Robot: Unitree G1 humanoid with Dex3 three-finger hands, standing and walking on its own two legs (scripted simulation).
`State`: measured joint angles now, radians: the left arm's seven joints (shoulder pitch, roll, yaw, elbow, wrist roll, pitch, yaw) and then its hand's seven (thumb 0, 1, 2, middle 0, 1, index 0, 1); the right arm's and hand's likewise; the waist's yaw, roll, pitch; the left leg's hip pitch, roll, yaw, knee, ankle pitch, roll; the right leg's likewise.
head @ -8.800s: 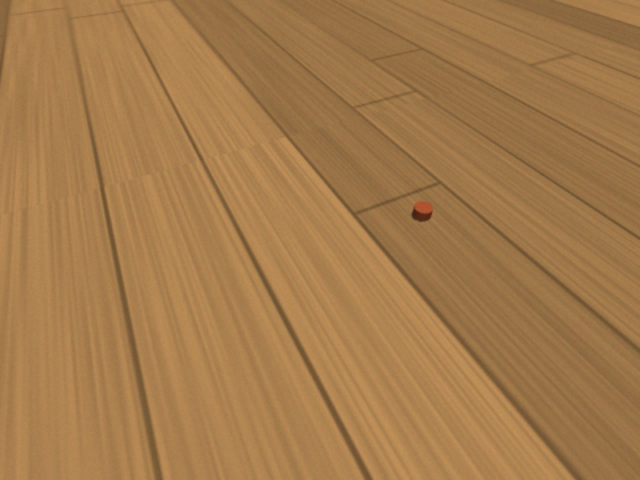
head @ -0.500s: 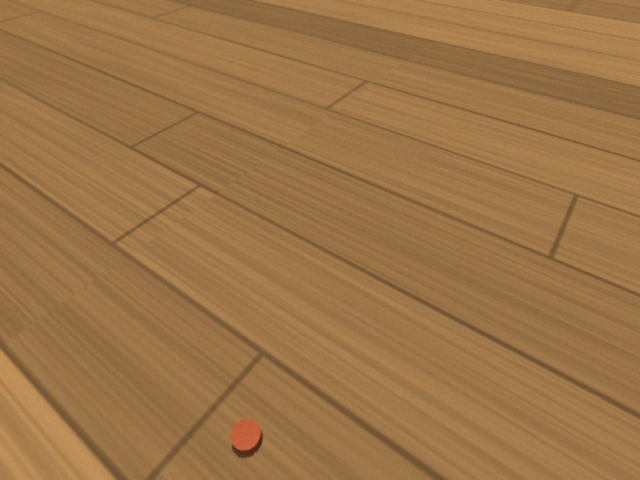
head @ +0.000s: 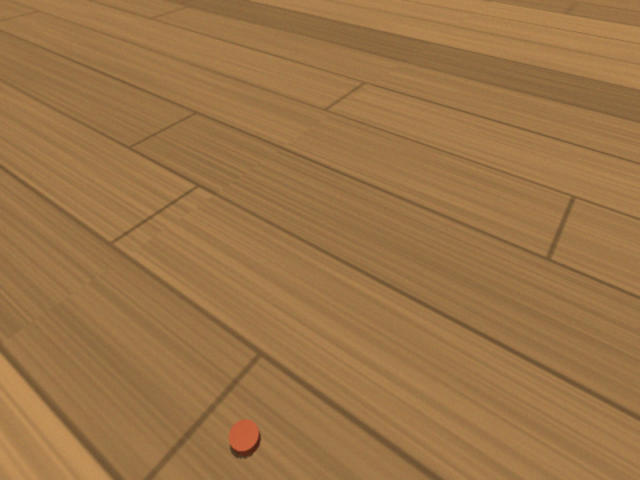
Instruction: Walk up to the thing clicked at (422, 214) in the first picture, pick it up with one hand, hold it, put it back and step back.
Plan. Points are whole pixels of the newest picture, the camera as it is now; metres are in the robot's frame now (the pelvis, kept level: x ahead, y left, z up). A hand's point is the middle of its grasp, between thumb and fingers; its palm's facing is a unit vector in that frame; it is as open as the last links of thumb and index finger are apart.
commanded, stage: rise first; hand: left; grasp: from above
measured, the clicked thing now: (244, 437) +0.43 +0.25 -0.76
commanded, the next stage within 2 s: none
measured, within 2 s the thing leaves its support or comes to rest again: neither
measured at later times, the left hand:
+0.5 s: hand out of the picture +0.14 +0.26 -0.21, palm faces -0.09 -0.91 -0.40, open 13.2 cm
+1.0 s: hand out of the picture +0.13 +0.27 -0.26, palm faces -0.21 -0.84 -0.50, open 14.2 cm
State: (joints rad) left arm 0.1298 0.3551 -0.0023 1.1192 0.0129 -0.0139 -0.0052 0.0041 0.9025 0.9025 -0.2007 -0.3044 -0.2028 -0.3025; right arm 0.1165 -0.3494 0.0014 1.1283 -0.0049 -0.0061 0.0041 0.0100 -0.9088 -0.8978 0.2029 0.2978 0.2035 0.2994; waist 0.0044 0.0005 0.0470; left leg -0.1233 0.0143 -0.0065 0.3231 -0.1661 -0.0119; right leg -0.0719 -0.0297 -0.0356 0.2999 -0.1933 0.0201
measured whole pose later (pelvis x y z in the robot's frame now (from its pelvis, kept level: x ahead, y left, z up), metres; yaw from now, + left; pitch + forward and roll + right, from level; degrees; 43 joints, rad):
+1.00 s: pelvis -0.02 +0.00 -0.13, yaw -1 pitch +22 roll -2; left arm 0.25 0.35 0.15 0.43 0.28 0.17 -0.01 0.00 -0.54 0.99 -0.06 -1.08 -0.06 -1.08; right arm 0.16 -0.23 -0.03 0.53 0.00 -0.15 -0.01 0.01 -0.89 -0.89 0.20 0.30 0.20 0.30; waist -0.02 0.00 -0.14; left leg -1.12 0.04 -0.04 1.31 -0.57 -0.01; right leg -1.06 -0.01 -0.03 1.27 -0.60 0.02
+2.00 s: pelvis -0.11 +0.01 -0.42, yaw -8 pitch +32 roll -8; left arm -0.70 0.76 0.18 1.20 1.18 -0.36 0.29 0.00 -0.54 1.04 -0.07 -1.00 -0.07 -1.01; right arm 0.11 -0.28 -0.02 0.77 -0.09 -0.02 0.10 0.01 -0.89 -0.89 0.20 0.30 0.20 0.30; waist -0.10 -0.02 -0.08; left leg -2.24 0.03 -0.13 2.29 -0.63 0.00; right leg -2.13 0.01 -0.07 2.24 -0.68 0.03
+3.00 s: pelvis -0.09 +0.01 -0.47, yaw -10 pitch +32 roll -9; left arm -0.86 0.87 0.20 1.42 1.30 -0.37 0.40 0.00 -0.55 1.02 -0.07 -1.03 -0.07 -1.03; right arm 0.06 -0.27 0.05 0.78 -0.19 0.00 0.14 0.01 -0.91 -0.90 0.20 0.30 0.20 0.30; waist -0.17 -0.05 0.00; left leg -2.35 0.03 -0.18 2.46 -0.69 -0.02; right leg -2.24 0.03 -0.09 2.38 -0.72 0.04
